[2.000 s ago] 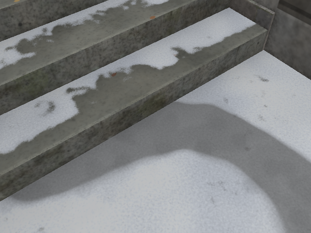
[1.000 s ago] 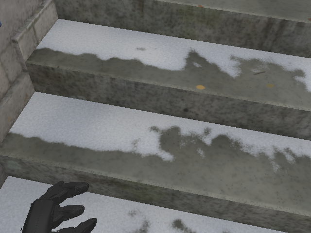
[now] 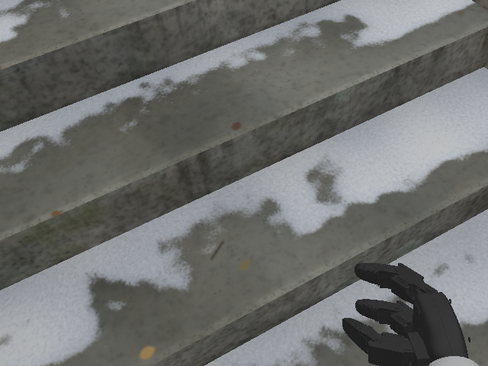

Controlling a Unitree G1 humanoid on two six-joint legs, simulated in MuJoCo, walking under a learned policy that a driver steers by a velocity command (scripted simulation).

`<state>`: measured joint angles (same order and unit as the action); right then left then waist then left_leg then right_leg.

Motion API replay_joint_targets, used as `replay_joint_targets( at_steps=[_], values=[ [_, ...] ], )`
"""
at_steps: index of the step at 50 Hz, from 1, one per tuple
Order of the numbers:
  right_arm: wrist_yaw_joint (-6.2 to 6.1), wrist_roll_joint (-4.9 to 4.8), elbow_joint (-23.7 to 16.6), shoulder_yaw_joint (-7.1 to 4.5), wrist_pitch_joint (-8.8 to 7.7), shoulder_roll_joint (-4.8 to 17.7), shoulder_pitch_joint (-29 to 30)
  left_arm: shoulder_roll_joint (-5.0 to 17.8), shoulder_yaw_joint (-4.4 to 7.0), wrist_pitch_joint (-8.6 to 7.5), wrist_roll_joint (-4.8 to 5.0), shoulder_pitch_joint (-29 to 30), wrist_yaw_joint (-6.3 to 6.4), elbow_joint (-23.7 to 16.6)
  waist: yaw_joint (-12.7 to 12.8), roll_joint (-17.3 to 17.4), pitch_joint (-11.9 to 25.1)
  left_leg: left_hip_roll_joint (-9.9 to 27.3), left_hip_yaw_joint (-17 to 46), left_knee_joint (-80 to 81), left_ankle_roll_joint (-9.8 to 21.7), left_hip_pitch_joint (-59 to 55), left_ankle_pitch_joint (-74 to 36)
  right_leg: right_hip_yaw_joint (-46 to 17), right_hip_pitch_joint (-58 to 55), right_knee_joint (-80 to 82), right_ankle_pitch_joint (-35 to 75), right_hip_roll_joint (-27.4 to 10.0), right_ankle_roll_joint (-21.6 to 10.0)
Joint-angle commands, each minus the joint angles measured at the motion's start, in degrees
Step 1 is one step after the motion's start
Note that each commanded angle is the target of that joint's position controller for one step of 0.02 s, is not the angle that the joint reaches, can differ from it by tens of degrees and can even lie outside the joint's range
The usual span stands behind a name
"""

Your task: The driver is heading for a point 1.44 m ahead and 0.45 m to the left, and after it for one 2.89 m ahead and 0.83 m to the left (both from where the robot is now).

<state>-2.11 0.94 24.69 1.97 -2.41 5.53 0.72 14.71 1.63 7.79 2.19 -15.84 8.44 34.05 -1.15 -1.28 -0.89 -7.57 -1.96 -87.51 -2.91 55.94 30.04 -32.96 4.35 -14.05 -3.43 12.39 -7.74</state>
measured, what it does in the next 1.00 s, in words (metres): steps on the spot, turning left: left foot 0.16 m higher, then right foot 0.16 m lower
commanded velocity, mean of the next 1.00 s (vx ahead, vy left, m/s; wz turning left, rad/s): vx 0.00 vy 0.00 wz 0.63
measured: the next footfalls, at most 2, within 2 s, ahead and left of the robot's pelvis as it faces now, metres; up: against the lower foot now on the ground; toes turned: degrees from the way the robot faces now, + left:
left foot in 0.04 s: +0.13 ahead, +0.10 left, +0.16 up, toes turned -4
right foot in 0.46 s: +0.09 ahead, -0.25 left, +0.00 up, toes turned +19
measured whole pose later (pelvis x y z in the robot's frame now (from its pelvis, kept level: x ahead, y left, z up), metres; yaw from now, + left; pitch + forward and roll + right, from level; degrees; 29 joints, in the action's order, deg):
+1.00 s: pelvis +0.04 -0.06 -0.04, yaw +42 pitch +6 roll -1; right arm 0.4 1.5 30.5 -1.9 1.2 15.8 -1.0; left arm 17.3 2.8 1.8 -0.7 -12.3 2.4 39.7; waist 3.2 1.8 0.9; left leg 3.1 -2.2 -34.0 -0.4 21.6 18.6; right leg 7.7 17.8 -52.4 -30.8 -10.7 3.4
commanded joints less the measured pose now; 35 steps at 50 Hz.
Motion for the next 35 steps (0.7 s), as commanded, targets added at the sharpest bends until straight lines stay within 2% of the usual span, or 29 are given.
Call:
replay_joint_targets(
  at_steps=[1,2,3,4,5,6,7,8,9,10,11,12,15,17,19,20,21,22,23,24,25,26,27,28,29,30,31,32,35],
  values=[
    [0.25,0.87,-3.4,-3.9,-0.82,9.7,-1.6,11.7,3.6,-2.22,0.42,-0.1,0.2,-0.9,-3.1,-8.3,15.4,1.2,-3.5,20.8,4.3,-21.1,3.6,3.6,-11.9,-8.3,93.1,-17.0,9.0],
    [0.41,-0.12,0.1,-4.47,-0.44,12.5,-7.4,10.8,3.2,-3.26,-0.09,0.5,0.01,0.2,-3.5,-4.4,16.0,2.1,-1.6,30.4,5.4,-19.3,3.9,5.7,-20.8,-15.3,105.0,-18.9,9.1],
    [0.39,-0.55,4.5,-4.51,-0.51,13.4,-14.5,10.6,3.16,-3.84,-0.96,3.6,-0.15,-0.6,-5.6,4.4,18.1,1.5,1.2,39.9,8.8,-26.2,-5.2,9.6,-20.5,-26.1,104.8,-16.5,12.3],
    [0.23,1.38,9.0,-4.44,-0.84,12.9,-23.0,12.4,3.46,-3.44,-0.43,11.6,-0.98,-4.7,-11.4,25.9,22.8,6.0,16.4,48.1,18.8,-40.5,-14.0,15.2,-3.9,-49.5,67.5,-5.7,17.9],
    [-1.33,0.86,12.9,-4.2,-0.52,10.9,-24.6,10.1,2.21,-3.17,-2.77,14.0,-2.57,-7.7,-10.8,52.8,21.0,18.8,50.8,60.7,28.3,-43.8,-17.3,14.5,18.8,-86.5,-35.6,4.2,24.9],
    [-3.2,-1.61,10.6,-2.82,-1.32,5.4,-18.6,8.9,0.74,-4.5,-4.92,10.2,-5.23,-9.3,-6.6,39.8,11.3,17.4,58.0,56.6,21.3,-29.5,-5.7,4.3,30.3,-102.6,-44.0,-1.2,21.7],
    [-4.14,-3.05,8.8,-1.84,-2.25,2.9,-15.3,5.6,-1.02,-4.93,-5.48,9.6,-7.01,-9.7,-3.7,20.7,0.9,17.4,50.0,52.1,18.6,-23.4,-3.2,5.1,37.7,-106.6,-48.6,-3.9,18.6],
    [-4.9,-2.92,6.8,-2.36,-2.64,5.1,-12.7,4.7,-1.48,-5.77,-5.9,4.1,-8.98,-7.5,0.5,3.7,-5.0,14.6,44.7,49.3,15.3,-17.5,-8.5,6.3,36.4,-97.4,-47.3,-7.2,14.8],
    [-5.24,-2.5,3.9,-3.58,-2.68,8.7,-7.3,5.4,-1.05,-6.4,-5.75,-3.0,-9.76,-3.7,3.9,-11.7,-5.9,13.0,40.1,47.4,13.4,-12.5,-12.2,11.0,31.4,-90.0,-42.3,-9.8,12.4],
    [-5.18,-1.91,2.1,-4.63,-2.01,13.1,-4.5,3.8,-1.25,-6.81,-4.81,-6.1,-10.12,-2.9,6.3,-17.9,-5.3,9.6,34.2,49.9,12.1,-7.6,-10.6,20.3,25.3,-86.4,-33.3,-8.3,10.9],
    [-5.04,-1.92,1.4,-5.04,-1.29,15.0,-3.6,2.5,-1.6,-6.75,-4.52,-4.8,-9.59,-3.9,6.3,-16.8,-4.7,8.0,31.4,51.0,12.6,-5.9,-12.2,25.8,23.3,-83.3,-21.2,-7.8,11.1],
    [-4.96,-2.09,1.3,-4.78,-0.77,15.3,-4.4,1.4,-2.03,-6.57,-4.05,-1.7,-8.69,-6.1,5.7,-12.8,-4.0,7.2,30.2,49.3,13.3,-7.3,-17.7,26.5,24.0,-79.4,-14.4,-8.8,11.3],
    [-4.77,-2.69,2.0,-4.23,1.45,13.0,-8.8,-1.1,-3.63,-6.25,-2.77,4.9,-7.75,-10.7,3.6,1.5,1.8,5.0,26.8,42.3,11.3,-16.3,-24.9,26.1,23.8,-54.7,-10.0,-11.1,11.6],
    [-4.97,-2.57,0.6,-4.39,3.58,12.2,-9.1,-0.9,-3.57,-6.22,-2.78,4.5,-7.77,-9.5,2.6,9.6,6.9,5.4,28.2,39.8,10.4,-18.3,-26.4,26.6,17.4,-40.6,-7.3,-9.5,11.7],
    [-5.08,-3.43,-0.1,-4.77,5.24,11.3,-8.6,0.5,-2.56,-5.78,-2.25,-1.1,-8.13,-5.5,4.0,12.9,10.0,5.5,28.3,38.1,7.7,-18.4,-21.7,26.1,7.5,-19.9,3.3,-10.9,9.7],
    [-5.25,-3.11,0.6,-4.63,5.94,10.0,-10.5,0.1,-2.34,-5.06,-2.08,-2.3,-8.15,-3.1,3.4,12.1,9.3,4.6,27.8,35.3,6.3,-16.8,-16.1,27.3,1.8,-9.6,12.5,-12.2,8.4],
    [-5.18,-2.94,2.2,-4.33,6.21,8.2,-14.2,-0.5,-2.08,-4.39,-1.65,-1.1,-8.27,-0.8,1.4,7.7,6.7,1.7,24.4,27.9,4.5,-13.8,-3.6,27.6,-2.2,-1.8,23.0,-14.6,7.8],
    [-4.71,-3.18,4.5,-3.85,6.03,6.1,-17.8,-1.5,-2.21,-4.06,-2.16,1.8,-8.16,0.4,-0.3,3.8,3.7,-2.2,17.6,13.2,2.4,-9.5,4.9,26.7,-4.6,3.9,30.5,-17.5,8.0],
    [-3.68,-2.99,5.6,-3.65,5.36,3.9,-20.0,-1.4,-2.2,-4.27,-3.75,5.3,-7.59,0.7,-1.5,2.0,2.8,-3.6,11.6,-5.9,1.2,-0.2,7.8,27.1,-9.3,-3.5,33.4,-20.0,9.0],
    [-2.45,-1.31,4.1,-3.48,3.91,2.9,-20.8,2.9,-0.93,-4.91,-4.62,1.9,-6.78,1.4,-1.8,-1.2,7.5,-3.3,12.0,-22.7,-1.5,8.5,13.4,21.1,-13.5,-18.6,64.5,-30.5,5.3],
    [-1.52,-1.39,3.1,-3.67,2.92,5.9,-25.9,8.5,0.75,-4.15,-4.49,4.3,-6.84,1.8,-6.8,-6.0,10.3,0.5,9.9,-33.4,-4.4,9.1,12.9,19.2,-11.2,-19.7,69.6,-37.6,-2.4],
    [-1.3,-1.95,2.7,-3.64,2.41,7.6,-23.0,9.3,1.08,-3.43,-4.52,6.0,-6.83,1.4,-5.5,-7.1,9.8,2.7,8.6,-40.4,-6.1,14.1,12.7,20.7,-11.5,-17.3,62.6,-38.7,-6.5],
    [-1.78,-4.04,0.9,-4.0,3.29,8.5,-20.0,11.9,2.04,-4.07,-5.38,7.5,-5.39,0.8,-6.0,-12.1,8.5,8.8,12.8,-46.7,-7.4,15.8,10.3,16.2,-6.5,-12.6,42.1,-44.1,-7.8],
    [-2.55,-4.65,0.9,-4.17,5.11,10.0,-16.6,10.6,1.7,-4.55,-4.67,9.3,-4.45,-1.0,-4.1,-8.6,5.7,10.0,11.5,-42.9,-9.3,16.1,3.2,16.1,-3.7,-9.3,23.2,-40.9,-7.8],
    [-2.96,-3.4,-0.1,-4.57,6.15,11.3,-8.6,7.7,0.93,-4.44,-4.26,6.8,-3.32,-1.1,0.4,-3.9,0.9,9.7,9.8,-41.4,-10.1,16.5,-0.1,19.1,-1.1,-8.4,17.8,-36.9,-7.9],
    [-2.96,-2.32,-1.5,-4.69,6.51,12.9,-1.9,6.7,0.64,-5.52,-4.31,4.4,-2.19,-1.7,3.8,-0.3,-2.1,8.7,9.7,-36.6,-10.1,14.7,-3.6,22.6,-0.6,-6.5,18.1,-34.8,-7.1],
    [-2.76,-1.36,-3.1,-4.19,6.38,11.5,0.2,7.3,0.8,-5.89,-3.95,2.2,-1.43,-1.1,4.1,-1.5,-2.0,9.4,9.4,-31.5,-10.1,14.6,-5.3,24.1,-2.9,-6.7,19.4,-34.0,-6.5],
    [-2.33,-1.14,-3.5,-3.75,6.16,10.4,-0.1,7.3,1.01,-5.78,-3.88,0.4,-0.7,-0.7,4.4,-3.5,-0.7,9.8,8.8,-28.3,-10.0,14.2,-6.0,25.9,-5.7,-6.5,20.5,-33.6,-6.3],
    [-0.88,-1.75,-2.7,-3.07,5.47,9.0,-2.5,7.1,1.65,-5.04,-3.48,-2.1,-0.04,-0.5,4.5,-6.4,2.1,11.9,6.2,-22.7,-9.6,13.8,-3.7,30.5,-11.8,-5.9,23.1,-33.8,-6.3]
  ],
)
Velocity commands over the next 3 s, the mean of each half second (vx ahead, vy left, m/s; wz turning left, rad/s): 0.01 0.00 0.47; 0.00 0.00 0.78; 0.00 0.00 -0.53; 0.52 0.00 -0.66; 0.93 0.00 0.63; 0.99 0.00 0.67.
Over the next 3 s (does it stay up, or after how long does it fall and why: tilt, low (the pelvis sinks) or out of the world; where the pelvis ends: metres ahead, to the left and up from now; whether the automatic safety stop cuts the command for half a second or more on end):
stays up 0.85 0.14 0.36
